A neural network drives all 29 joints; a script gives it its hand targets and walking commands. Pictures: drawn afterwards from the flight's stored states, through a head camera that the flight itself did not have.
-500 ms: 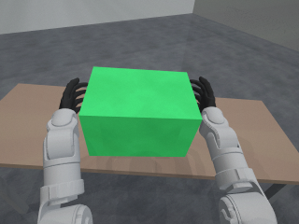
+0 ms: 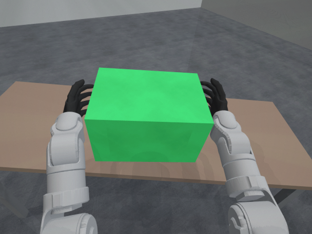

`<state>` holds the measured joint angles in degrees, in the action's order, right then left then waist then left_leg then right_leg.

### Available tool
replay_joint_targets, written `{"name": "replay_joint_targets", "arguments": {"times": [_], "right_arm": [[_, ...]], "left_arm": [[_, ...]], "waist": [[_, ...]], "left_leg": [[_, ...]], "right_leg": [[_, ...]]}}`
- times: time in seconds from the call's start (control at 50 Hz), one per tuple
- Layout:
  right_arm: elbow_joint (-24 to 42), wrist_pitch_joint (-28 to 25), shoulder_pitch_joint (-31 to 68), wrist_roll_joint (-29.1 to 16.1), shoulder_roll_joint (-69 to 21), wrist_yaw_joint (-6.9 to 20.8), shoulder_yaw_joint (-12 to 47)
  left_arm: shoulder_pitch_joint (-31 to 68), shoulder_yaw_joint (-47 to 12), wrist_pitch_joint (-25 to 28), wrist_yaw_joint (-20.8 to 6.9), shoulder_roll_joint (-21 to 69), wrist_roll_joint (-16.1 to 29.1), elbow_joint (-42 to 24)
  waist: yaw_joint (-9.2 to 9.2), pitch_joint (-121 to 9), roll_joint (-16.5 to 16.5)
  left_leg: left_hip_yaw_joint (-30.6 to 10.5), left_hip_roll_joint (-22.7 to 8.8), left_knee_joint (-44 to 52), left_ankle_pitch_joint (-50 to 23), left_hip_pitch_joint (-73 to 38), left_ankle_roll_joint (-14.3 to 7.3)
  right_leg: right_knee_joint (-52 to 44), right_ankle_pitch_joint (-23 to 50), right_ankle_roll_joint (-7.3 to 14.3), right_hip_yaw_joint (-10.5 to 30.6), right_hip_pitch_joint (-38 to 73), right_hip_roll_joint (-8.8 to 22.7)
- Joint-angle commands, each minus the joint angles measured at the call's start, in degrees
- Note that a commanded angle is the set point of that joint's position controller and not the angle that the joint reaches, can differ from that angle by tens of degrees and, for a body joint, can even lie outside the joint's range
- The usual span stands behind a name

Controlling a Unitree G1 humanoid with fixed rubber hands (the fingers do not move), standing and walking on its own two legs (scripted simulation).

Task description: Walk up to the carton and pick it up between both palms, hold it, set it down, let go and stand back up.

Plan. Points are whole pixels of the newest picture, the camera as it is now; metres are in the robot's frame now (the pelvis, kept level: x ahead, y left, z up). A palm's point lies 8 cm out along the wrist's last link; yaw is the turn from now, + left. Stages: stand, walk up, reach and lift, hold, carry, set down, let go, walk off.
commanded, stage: hold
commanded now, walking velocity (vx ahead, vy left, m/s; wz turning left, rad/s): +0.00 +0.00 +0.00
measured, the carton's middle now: (148, 115) +0.38 +0.01 +0.14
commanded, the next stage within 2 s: none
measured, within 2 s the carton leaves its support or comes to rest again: neither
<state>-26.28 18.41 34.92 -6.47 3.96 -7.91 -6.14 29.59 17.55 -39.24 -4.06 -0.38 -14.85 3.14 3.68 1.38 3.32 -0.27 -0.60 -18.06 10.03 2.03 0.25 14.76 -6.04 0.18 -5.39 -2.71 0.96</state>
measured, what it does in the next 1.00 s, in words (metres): stands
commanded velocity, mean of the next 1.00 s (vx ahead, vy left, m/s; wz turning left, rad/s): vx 0.00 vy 0.00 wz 0.00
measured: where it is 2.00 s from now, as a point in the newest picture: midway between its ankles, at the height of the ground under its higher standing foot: outside the picture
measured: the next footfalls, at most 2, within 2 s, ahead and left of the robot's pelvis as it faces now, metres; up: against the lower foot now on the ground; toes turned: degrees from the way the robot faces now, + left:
none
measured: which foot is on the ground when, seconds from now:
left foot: down 0.00-1.00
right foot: down 0.00-1.00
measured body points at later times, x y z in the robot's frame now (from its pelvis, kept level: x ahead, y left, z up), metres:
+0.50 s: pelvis +0.00 +0.00 +0.00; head -0.04 +0.03 +0.45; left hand +0.36 +0.19 +0.17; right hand +0.37 -0.17 +0.18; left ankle +0.01 +0.12 -0.75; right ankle +0.03 -0.12 -0.75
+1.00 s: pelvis +0.00 +0.00 +0.00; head -0.04 +0.03 +0.45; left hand +0.36 +0.19 +0.17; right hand +0.37 -0.16 +0.19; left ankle +0.01 +0.12 -0.75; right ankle +0.03 -0.12 -0.75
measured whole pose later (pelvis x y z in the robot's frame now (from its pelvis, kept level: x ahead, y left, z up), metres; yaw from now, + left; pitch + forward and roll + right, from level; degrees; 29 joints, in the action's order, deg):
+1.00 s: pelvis +0.00 +0.00 +0.00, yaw +0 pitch -8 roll -1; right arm -23.7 19.6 34.3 -7.3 3.9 -9.0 -4.4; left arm 28.0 18.4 -39.6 -4.8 -0.3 -14.7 0.8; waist 3.8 1.7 3.2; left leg -0.7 -0.7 -18.1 10.4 0.0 0.3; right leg 14.4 -6.4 0.1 -5.8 -0.3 0.9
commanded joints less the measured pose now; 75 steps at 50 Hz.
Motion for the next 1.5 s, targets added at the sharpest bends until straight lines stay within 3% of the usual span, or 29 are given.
{"name": "replay_joint_targets", "arguments": {"times": [0.0,0.1,0.26,0.42,0.5,0.62,0.74,0.86,1.04,1.16,1.32,1.34,1.48], "right_arm": [[21.0,-4.4,39.5,-6.3,-28.8,7.3,24.1],[20.6,-2.9,36.0,-7.2,-27.9,6.5,24.9],[18.2,-1.9,36.5,-5.5,-27.7,7.1,22.0],[18.4,-3.2,38.2,-4.4,-27.5,8.1,20.3],[16.6,-3.2,38.2,-3.9,-27.2,8.6,19.8],[19.0,-3.6,40.3,-5.6,-28.4,7.8,23.3],[19.5,-3.3,39.3,-6.4,-28.5,7.3,23.7],[19.7,-2.8,36.5,-6.1,-28.4,6.8,23.2],[18.3,-2.6,36.2,-4.8,-27.5,7.2,21.2],[17.5,-3.4,38.1,-3.9,-27.3,8.4,20.0],[18.3,-4.0,39.6,-4.9,-27.6,8.6,22.2],[14.7,-3.7,39.4,-5.7,-26.2,8.8,22.7],[17.3,-4.0,39.0,-6.6,-28.6,7.2,23.8]], "left_arm": [[35.5,-27.4,4.3,-7.5,24.1,9.6,-8.6],[32.8,-26.1,3.4,-8.3,23.2,8.9,-10.0],[35.1,-24.5,2.2,-9.4,23.0,8.0,-8.1],[38.4,-28.0,3.4,-8.2,24.7,10.1,-9.4],[37.9,-26.8,3.2,-7.9,24.4,9.3,-8.0],[36.4,-25.0,3.4,-8.0,23.4,8.7,-7.2],[35.7,-24.5,3.0,-8.4,23.4,8.5,-8.3],[35.0,-25.9,3.0,-8.9,23.4,9.0,-9.9],[36.6,-26.9,2.9,-9.0,23.6,9.2,-9.9],[37.9,-26.8,3.3,-8.2,24.3,9.3,-8.3],[36.2,-25.8,3.3,-7.5,24.5,8.8,-7.4],[38.1,-24.6,3.4,-7.6,22.8,8.2,-7.3],[36.7,-24.7,3.6,-8.7,23.3,8.5,-8.1]], "waist": [[0.11,-24.5,-3.8],[0.22,-21.4,-2.8],[0.22,-16.5,-3.0],[1.75,-20.8,-5.7],[0.93,-20.3,-5.4],[-1.00,-22.7,-2.8],[-0.98,-21.2,-2.8],[0.79,-19.6,-2.9],[1.80,-18.8,-5.1],[1.11,-19.6,-5.2],[-0.55,-22.1,-3.1],[-1.08,-22.7,-5.2],[0.07,-21.7,-2.6]], "left_leg": [[2.1,3.8,0.1,-18.8,-0.1,1.9],[1.9,3.9,0.5,-20.2,0.0,2.3],[2.4,3.6,3.4,-11.4,2.8,1.5],[2.1,3.0,2.4,-11.9,0.4,2.7],[2.1,2.7,3.2,-9.8,1.4,2.1],[2.5,3.7,1.6,-14.9,1.4,1.2],[2.6,3.8,1.8,-15.4,1.7,1.2],[2.3,3.9,1.5,-16.4,0.8,1.9],[2.2,3.5,2.6,-12.9,1.5,2.5],[2.1,2.9,3.1,-10.4,1.2,2.4],[2.4,3.0,1.9,-14.5,0.1,1.6],[1.7,3.0,1.8,-15.6,-1.1,2.0],[2.5,3.9,1.2,-17.9,0.0,1.5]], "right_leg": [[1.9,13.7,-1.8,0.5,15.4,-3.4],[1.8,15.7,-1.9,0.5,16.8,-3.6],[0.3,7.0,-1.3,0.6,14.0,-2.9],[0.6,4.5,-0.7,-0.2,11.0,-3.4],[0.4,2.5,-0.6,-0.2,11.1,-3.2],[1.3,9.7,-1.7,0.6,15.5,-3.3],[1.2,10.1,-1.6,0.7,15.4,-3.3],[1.0,12.1,-1.6,0.6,15.6,-3.4],[0.8,7.6,-1.1,0.2,13.8,-3.0],[0.4,3.4,-0.7,-0.3,11.4,-3.3],[0.8,6.7,-0.9,0.1,13.2,-3.7],[0.9,6.2,-0.7,0.0,13.7,-3.5],[1.2,12.9,-1.8,0.7,17.1,-3.3]]}}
